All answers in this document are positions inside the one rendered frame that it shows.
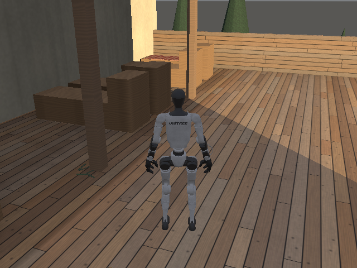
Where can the robot right upper arm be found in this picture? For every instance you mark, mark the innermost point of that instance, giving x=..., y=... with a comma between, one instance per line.
x=198, y=127

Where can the robot left forearm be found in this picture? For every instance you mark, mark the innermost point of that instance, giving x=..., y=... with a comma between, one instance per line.
x=152, y=150

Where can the robot left upper arm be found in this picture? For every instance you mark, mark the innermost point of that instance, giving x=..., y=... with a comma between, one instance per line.
x=158, y=127

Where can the left robot thigh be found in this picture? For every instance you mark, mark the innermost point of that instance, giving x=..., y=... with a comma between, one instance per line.
x=165, y=168

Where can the humanoid robot head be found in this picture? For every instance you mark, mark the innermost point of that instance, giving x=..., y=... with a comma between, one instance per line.
x=178, y=98

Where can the right robot hand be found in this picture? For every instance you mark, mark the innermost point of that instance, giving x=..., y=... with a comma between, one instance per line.
x=208, y=164

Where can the robot right forearm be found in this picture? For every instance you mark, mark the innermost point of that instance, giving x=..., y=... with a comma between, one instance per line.
x=204, y=150

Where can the left robot hand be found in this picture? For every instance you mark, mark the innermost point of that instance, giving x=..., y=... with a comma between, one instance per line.
x=148, y=165

